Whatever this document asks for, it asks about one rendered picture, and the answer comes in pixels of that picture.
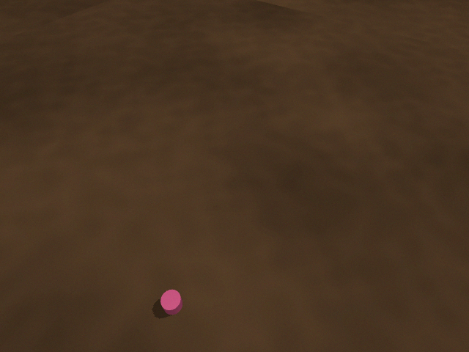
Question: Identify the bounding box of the tin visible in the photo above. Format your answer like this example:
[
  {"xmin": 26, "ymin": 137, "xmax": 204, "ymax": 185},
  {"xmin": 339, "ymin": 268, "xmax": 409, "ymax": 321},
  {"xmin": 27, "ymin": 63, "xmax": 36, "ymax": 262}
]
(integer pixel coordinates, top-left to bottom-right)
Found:
[{"xmin": 160, "ymin": 290, "xmax": 182, "ymax": 315}]

